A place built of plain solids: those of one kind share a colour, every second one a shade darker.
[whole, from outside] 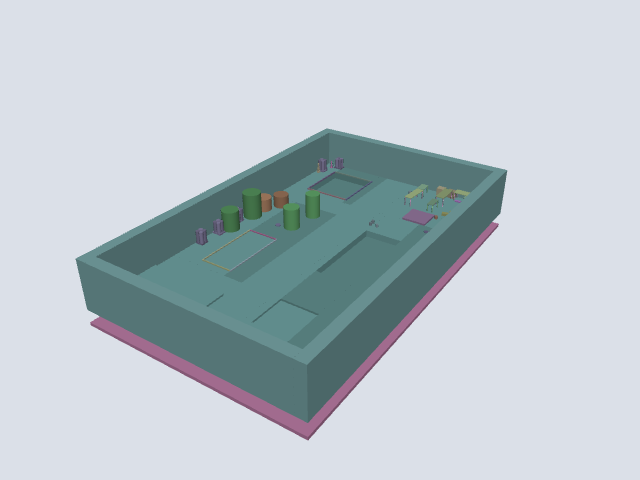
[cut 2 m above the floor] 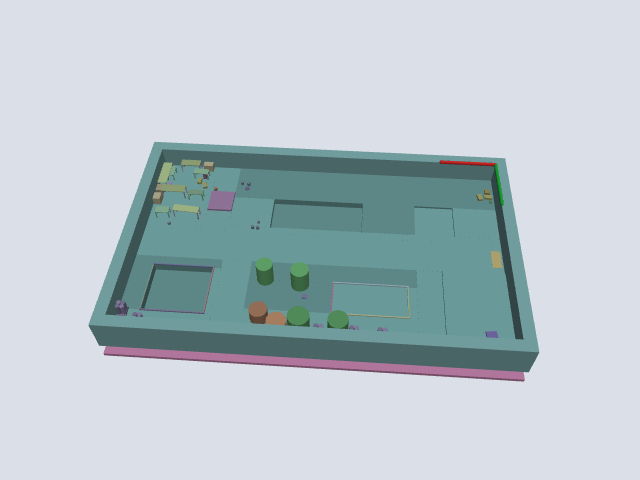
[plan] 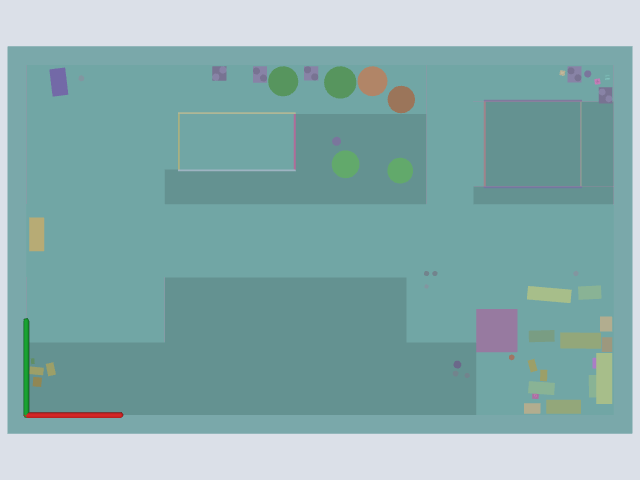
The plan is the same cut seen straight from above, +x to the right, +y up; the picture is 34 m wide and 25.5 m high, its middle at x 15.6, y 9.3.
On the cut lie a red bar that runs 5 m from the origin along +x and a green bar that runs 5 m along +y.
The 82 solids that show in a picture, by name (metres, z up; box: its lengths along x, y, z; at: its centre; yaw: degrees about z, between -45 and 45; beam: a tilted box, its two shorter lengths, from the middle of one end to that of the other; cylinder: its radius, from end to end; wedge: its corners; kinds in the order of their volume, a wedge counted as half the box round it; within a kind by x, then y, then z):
{
 "floor_1": {"box": [3.9, 3.46, 2.1], "at": [1.95, 5.58, -1.05]},
 "floor_2": {"box": [5.25, 7.4, 1.16], "at": [2.62, 14.9, -0.42]},
 "floor_3": {"box": [3.46, 3.46, 1.93], "at": [5.63, 5.58, -1.14]},
 "floor_4": {"box": [2.1, 7.4, 1.0], "at": [6.3, 14.9, -0.5]},
 "floor_5": {"box": [0.8, 2.94, 2.1], "at": [7.75, 14.52, -1.05]},
 "floor_6": {"box": [4.69, 3.46, 2.1], "at": [9.71, 5.58, -1.05]},
 "floor_7": {"box": [6.06, 2.94, 2.1], "at": [11.18, 14.52, -1.05]},
 "floor_8": {"box": [23.9, 3.85, 2.1], "at": [11.95, 1.93, -1.05]},
 "floor_9": {"box": [23.9, 0.69, 2.1], "at": [11.95, 7.66, -1.05]},
 "floor_10": {"box": [13.9, 1.85, 2.1], "at": [14.3, 12.12, -1.05]},
 "floor_11": {"box": [13.9, 2.61, 2.1], "at": [14.3, 17.3, -1.05]},
 "floor_12": {"box": [31.2, 3.2, 1.0], "at": [15.6, 9.6, -0.5]},
 "floor_13": {"box": [8.14, 3.46, 1.48], "at": [16.12, 5.58, -1.36]},
 "floor_14": {"box": [7.04, 2.94, 2.1], "at": [17.73, 14.52, -1.05]},
 "floor_15": {"box": [3.71, 3.46, 2.1], "at": [22.05, 5.58, -1.05]},
 "floor_16": {"box": [2.5, 7.4, 1.0], "at": [22.5, 14.9, -0.5]},
 "floor_17": {"box": [0.65, 4.5, 2.1], "at": [24.07, 14.4, -1.05]},
 "floor_18": {"box": [2.2, 8.0, 1.0], "at": [25.0, 4.0, -0.5]},
 "floor_19": {"box": [5.02, 4.5, 1.44], "at": [26.91, 14.4, -1.38]},
 "floor_20": {"box": [7.45, 0.95, 2.1], "at": [27.48, 11.68, -1.05]},
 "floor_21": {"box": [7.45, 1.95, 2.1], "at": [27.48, 17.62, -1.05]},
 "floor_22": {"box": [5.1, 8.0, 1.0], "at": [28.65, 4.0, -0.5]},
 "floor_23": {"box": [1.78, 4.5, 2.1], "at": [30.31, 14.4, -1.05]},
 "wall_1": {"box": [1.0, 18.6, 4.6], "at": [-0.5, 9.3, 1.3]},
 "wall_2": {"box": [33.2, 1.0, 4.6], "at": [15.6, -0.5, 1.3]},
 "wall_3": {"box": [33.2, 1.0, 4.6], "at": [15.6, 19.1, 1.3]},
 "wall_4": {"box": [1.0, 18.6, 4.6], "at": [31.7, 9.3, 1.3]},
 "floor_base_1": {"box": [33.2, 20.6, 0.3], "at": [15.6, 9.3, -2.35]},
 "vat_1": {"cylinder": 0.8, "from": [13.64, 17.73, 0.0], "to": [13.64, 17.73, 1.92]},
 "vat_2": {"cylinder": 0.86, "from": [16.68, 17.67, 0.0], "to": [16.68, 17.67, 2.46]},
 "vat_3": {"cylinder": 0.74, "from": [16.96, 13.32, 0.0], "to": [16.96, 13.32, 2.04]},
 "vat_4": {"cylinder": 0.69, "from": [19.86, 12.98, 0.0], "to": [19.86, 12.98, 2.31]},
 "tank_low_1": {"cylinder": 0.8, "from": [18.39, 17.73, 0.0], "to": [18.39, 17.73, 1.25]},
 "tank_low_2": {"cylinder": 0.73, "from": [19.92, 16.76, 0.0], "to": [19.92, 16.76, 1.19]},
 "keg_stack_1": {"cylinder": 0.19, "from": [10.06, 17.95, 0.14], "to": [10.06, 17.95, 1.21]},
 "keg_stack_2": {"box": [0.76, 0.77, 0.19], "at": [10.26, 18.14, 0.05]},
 "keg_stack_3": {"cylinder": 0.19, "from": [10.45, 17.95, 0.14], "to": [10.45, 17.95, 1.21]},
 "keg_stack_4": {"cylinder": 0.19, "from": [12.22, 17.9, 0.14], "to": [12.22, 17.9, 1.17]},
 "keg_stack_5": {"cylinder": 0.19, "from": [12.22, 18.28, 0.14], "to": [12.22, 18.28, 1.17]},
 "keg_stack_6": {"box": [0.75, 0.88, 0.19], "at": [12.41, 18.09, 0.05]},
 "keg_stack_7": {"cylinder": 0.19, "from": [12.6, 18.28, 0.14], "to": [12.6, 18.28, 1.17]},
 "keg_stack_8": {"cylinder": 0.19, "from": [14.94, 17.96, 0.14], "to": [14.94, 17.96, 1.21]},
 "keg_stack_9": {"cylinder": 0.19, "from": [14.94, 18.34, 0.14], "to": [14.94, 18.34, 1.21]},
 "keg_stack_10": {"box": [0.77, 0.76, 0.19], "at": [15.13, 18.15, 0.05]},
 "keg_stack_11": {"cylinder": 0.19, "from": [15.32, 17.96, 0.14], "to": [15.32, 17.96, 1.21]},
 "keg_stack_12": {"cylinder": 0.19, "from": [15.32, 18.34, 0.14], "to": [15.32, 18.34, 1.21]},
 "keg_stack_13": {"cylinder": 0.18, "from": [28.94, 17.91, 0.14], "to": [28.94, 17.91, 1.25]},
 "keg_stack_14": {"box": [0.74, 0.86, 0.19], "at": [29.12, 18.1, 0.05]},
 "keg_stack_15": {"cylinder": 0.18, "from": [30.59, 17.16, 0.14], "to": [30.59, 17.16, 1.07]},
 "keg_stack_16": {"box": [0.72, 0.87, 0.19], "at": [30.77, 16.98, 0.05]},
 "keg_stack_17": {"cylinder": 0.18, "from": [30.95, 17.16, 0.14], "to": [30.95, 17.16, 1.07]},
 "step_hump_1": {"box": [2.2, 2.3, 0.23], "at": [25.0, 4.49, 0.07]},
 "offcut_bin_1": {"box": [0.88, 0.56, 0.73], "at": [26.88, 0.35, 0.36]},
 "offcut_bin_2": {"box": [0.65, 0.8, 0.75], "at": [30.8, 4.83, 0.38]},
 "offcut_bin_3": {"box": [0.56, 0.78, 0.73], "at": [30.85, 3.74, 0.36]},
 "workbench_top_1": {"box": [2.33, 0.72, 0.06], "at": [27.78, 6.4, 0.9], "yaw": -5.0},
 "workbench_top_2": {"box": [1.84, 0.75, 0.06], "at": [28.54, 0.45, 0.85]},
 "workbench_top_3": {"box": [2.17, 0.85, 0.06], "at": [29.45, 3.96, 0.9], "yaw": -0.3},
 "workbench_top_4": {"box": [0.85, 2.71, 0.06], "at": [30.7, 1.94, 0.84]},
 "sack_1": {"box": [0.75, 0.41, 0.22], "at": [0.54, 2.35, 0.11], "yaw": -5.5},
 "sack_2": {"box": [0.42, 0.67, 0.22], "at": [1.3, 2.43, 0.11], "yaw": 12.0},
 "sack_3": {"box": [0.38, 0.65, 0.24], "at": [26.89, 2.63, 0.12], "yaw": 15.2},
 "sack_4": {"box": [0.38, 0.61, 0.25], "at": [27.48, 2.1, 0.12], "yaw": -1.9},
 "pallet_1": {"box": [0.85, 1.46, 0.19], "at": [1.73, 17.69, 0.2], "yaw": 6.8},
 "sawhorses_top_1": {"box": [1.39, 0.65, 0.06], "at": [27.37, 1.43, 0.74], "yaw": -4.0},
 "sawhorses_top_2": {"box": [1.37, 0.62, 0.06], "at": [27.38, 4.19, 0.76], "yaw": 1.4},
 "sawhorses_top_3": {"box": [1.22, 0.71, 0.06], "at": [29.93, 6.5, 0.74], "yaw": 2.7},
 "sawhorses_top_4": {"box": [0.68, 1.19, 0.06], "at": [30.22, 1.53, 0.73], "yaw": 0.7},
 "low_kerb90N_1": {"box": [6.26, 0.1, 0.15], "at": [11.18, 16.04, 0.03]},
 "low_kerb90S_1": {"box": [6.26, 0.1, 0.15], "at": [11.18, 13.0, 0.03]},
 "low_kerb91N_1": {"box": [5.22, 0.1, 0.17], "at": [26.91, 16.7, 0.04]},
 "low_kerb91S_1": {"box": [5.22, 0.1, 0.17], "at": [26.91, 12.1, 0.04]},
 "low_mat_1": {"box": [0.8, 1.8, 0.06], "at": [0.55, 9.6, -0.02]},
 "low_kerb91E_1": {"box": [0.1, 4.5, 0.17], "at": [29.47, 14.4, 0.04]},
 "low_kerb91W_1": {"box": [0.1, 4.5, 0.17], "at": [24.35, 14.4, 0.04]},
 "crate_1": {"box": [0.46, 0.5, 0.31], "at": [0.58, 1.76, 0.15], "yaw": -5.0},
 "hose_coil_1": {"cylinder": 0.24, "from": [16.48, 14.54, -0.05], "to": [16.48, 14.54, 0.08]},
 "hose_coil_2": {"cylinder": 0.21, "from": [22.9, 2.68, -0.05], "to": [22.9, 2.68, 0.07]},
 "hose_coil_3": {"cylinder": 0.19, "from": [29.82, 18.12, -0.05], "to": [29.82, 18.12, 0.08]},
 "low_kerb90E_1": {"box": [0.1, 2.94, 0.15], "at": [14.26, 14.52, 0.03]},
 "low_kerb90W_1": {"box": [0.1, 2.94, 0.15], "at": [8.1, 14.52, 0.03]},
 "offcut_1": {"box": [0.29, 0.57, 0.16], "at": [30.22, 2.76, 0.03], "yaw": 0.3}
}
